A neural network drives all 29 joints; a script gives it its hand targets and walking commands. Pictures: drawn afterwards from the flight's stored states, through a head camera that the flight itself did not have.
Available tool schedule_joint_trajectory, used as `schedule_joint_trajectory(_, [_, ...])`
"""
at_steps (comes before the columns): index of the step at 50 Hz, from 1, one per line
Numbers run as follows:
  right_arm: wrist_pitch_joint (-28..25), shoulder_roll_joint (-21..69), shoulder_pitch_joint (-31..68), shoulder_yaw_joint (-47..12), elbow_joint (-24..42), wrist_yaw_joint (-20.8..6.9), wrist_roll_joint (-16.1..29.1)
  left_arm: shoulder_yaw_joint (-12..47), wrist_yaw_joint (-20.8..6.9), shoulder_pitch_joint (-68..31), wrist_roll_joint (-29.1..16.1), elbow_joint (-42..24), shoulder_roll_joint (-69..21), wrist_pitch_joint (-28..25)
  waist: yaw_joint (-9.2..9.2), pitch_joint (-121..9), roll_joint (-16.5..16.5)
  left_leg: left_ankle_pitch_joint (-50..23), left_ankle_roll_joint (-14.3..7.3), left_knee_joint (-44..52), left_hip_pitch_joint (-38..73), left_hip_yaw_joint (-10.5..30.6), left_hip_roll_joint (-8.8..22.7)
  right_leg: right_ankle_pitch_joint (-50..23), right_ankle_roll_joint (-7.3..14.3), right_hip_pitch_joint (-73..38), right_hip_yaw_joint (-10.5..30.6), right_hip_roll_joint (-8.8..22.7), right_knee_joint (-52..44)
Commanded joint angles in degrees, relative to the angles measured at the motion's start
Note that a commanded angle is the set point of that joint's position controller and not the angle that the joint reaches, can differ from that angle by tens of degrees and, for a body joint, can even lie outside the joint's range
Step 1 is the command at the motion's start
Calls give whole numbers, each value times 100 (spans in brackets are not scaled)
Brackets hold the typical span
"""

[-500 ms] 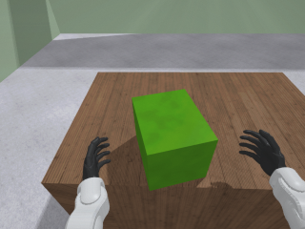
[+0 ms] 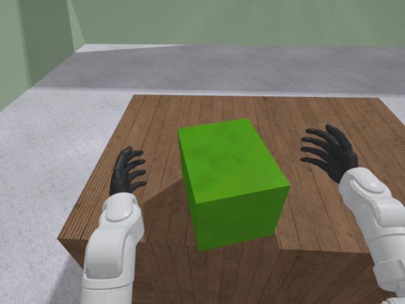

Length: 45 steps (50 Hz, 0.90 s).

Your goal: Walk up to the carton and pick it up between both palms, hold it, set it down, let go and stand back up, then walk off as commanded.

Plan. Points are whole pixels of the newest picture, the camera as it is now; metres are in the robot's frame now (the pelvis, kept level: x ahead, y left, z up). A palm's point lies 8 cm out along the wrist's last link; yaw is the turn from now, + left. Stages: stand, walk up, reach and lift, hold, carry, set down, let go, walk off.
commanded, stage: reach and lift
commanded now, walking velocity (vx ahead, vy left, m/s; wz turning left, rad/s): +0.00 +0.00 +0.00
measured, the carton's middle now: (224, 180) +0.42 +0.00 +0.03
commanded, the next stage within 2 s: none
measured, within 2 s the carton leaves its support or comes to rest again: neither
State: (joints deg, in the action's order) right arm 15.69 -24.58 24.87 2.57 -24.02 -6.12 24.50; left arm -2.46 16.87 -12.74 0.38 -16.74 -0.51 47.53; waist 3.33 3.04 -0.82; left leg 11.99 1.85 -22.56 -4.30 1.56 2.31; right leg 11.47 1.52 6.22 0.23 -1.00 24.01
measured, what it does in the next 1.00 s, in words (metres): stands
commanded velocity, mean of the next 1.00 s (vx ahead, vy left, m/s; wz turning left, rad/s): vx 0.00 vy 0.00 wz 0.00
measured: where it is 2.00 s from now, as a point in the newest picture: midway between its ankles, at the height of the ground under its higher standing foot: outside the picture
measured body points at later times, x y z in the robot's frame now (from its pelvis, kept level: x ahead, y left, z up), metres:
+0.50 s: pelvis +0.00 +0.00 +0.00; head +0.00 +0.01 +0.45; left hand +0.34 +0.19 +0.17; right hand +0.44 -0.18 +0.18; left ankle +0.01 +0.15 -0.74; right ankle +0.03 -0.11 -0.74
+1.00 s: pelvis +0.01 +0.00 +0.00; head +0.02 +0.01 +0.45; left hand +0.37 +0.20 +0.15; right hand +0.47 -0.16 +0.16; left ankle +0.01 +0.15 -0.74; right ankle +0.03 -0.11 -0.74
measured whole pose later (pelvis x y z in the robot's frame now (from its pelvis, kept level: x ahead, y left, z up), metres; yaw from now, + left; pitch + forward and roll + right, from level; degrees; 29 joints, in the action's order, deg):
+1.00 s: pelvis +0.01 +0.00 +0.00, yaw +0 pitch -2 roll +0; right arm 13.6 -24.6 50.8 -1.0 -52.1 -5.9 22.4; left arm -6.7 14.8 -33.8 0.4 7.7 -0.5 39.6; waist 7.6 3.1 -0.8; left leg 12.1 2.5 -22.5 -8.5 1.6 2.5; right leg 11.3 1.5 10.1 0.2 -1.2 23.4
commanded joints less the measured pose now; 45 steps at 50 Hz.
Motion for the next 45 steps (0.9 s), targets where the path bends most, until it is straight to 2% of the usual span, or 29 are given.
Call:
schedule_joint_trajectory(1, [-47,-1447,2415,-411,-119,99,68,-431,-118,-1960,-156,-41,47,-38,191,-1185,-127,-1314,-4,551,-9,-381,-94,-882,141,31,67,-341,-759])
schedule_joint_trajectory(6, [21,-1446,2797,-491,-607,84,91,-566,-165,-2250,-82,295,72,54,248,-1104,-87,-1199,-11,602,-104,-377,-103,-794,148,27,70,-330,-787])
schedule_joint_trajectory(10, [9,-1378,3453,-467,-659,72,88,-558,-112,-2919,-157,335,197,-29,321,-1301,-76,-939,-3,621,-281,-396,-110,-561,141,51,67,-314,-766])
schedule_joint_trajectory(11, [16,-1371,3467,-461,-685,63,66,-506,-99,-2931,-194,358,194,-47,286,-1311,-104,-895,-8,629,-299,-382,-99,-573,136,46,58,-312,-758])
schedule_joint_trajectory(16, [73,-1368,3746,-478,-1277,42,35,-498,-97,-3149,-158,845,208,-25,311,-1257,-61,-710,1,692,-423,-380,-86,-588,138,21,43,-297,-776])
schedule_joint_trajectory(17, [79,-1363,3912,-533,-1357,42,48,-547,-99,-3298,-144,932,241,-21,374,-1309,-47,-705,4,688,-440,-403,-93,-547,122,14,57,-292,-778])
schedule_joint_trajectory(18, [84,-1420,3903,-501,-1473,39,14,-530,-93,-3274,-121,958,229,-3,333,-1345,-43,-757,12,681,-422,-375,-79,-618,135,-15,45,-304,-762])
schedule_joint_trajectory(19, [87,-1418,4108,-521,-1536,39,33,-568,-92,-3473,-124,1030,264,-13,382,-1388,-43,-742,24,679,-463,-398,-90,-585,131,-22,48,-313,-762])
schedule_joint_trajectory(29, [47,-1543,4720,-596,-1777,84,89,-625,-57,-3876,-153,1024,403,-80,412,-1956,31,-1710,144,429,-278,-436,-107,-1348,111,-250,-39,-391,-653])
schedule_joint_trajectory(35, [15,-1491,4930,-659,-2270,92,49,-689,-78,-4011,-57,1531,368,-171,448,-2021,76,-1892,193,338,-335,-447,-129,-1411,107,-215,-63,-406,-622])
schedule_joint_trajectory(39, [-95,-1296,4704,-774,-2586,62,-42,-719,-146,-3731,56,1799,195,-393,514,-2014,115,-2147,219,287,-270,-440,-147,-1507,115,-198,-89,-424,-623])
schedule_joint_trajectory(45, [-432,-1009,4534,-764,-2605,10,-245,-675,-260,-3570,121,2058,28,-959,545,-2192,162,-2384,226,184,-249,-445,-183,-1392,112,-73,-170,-463,-616])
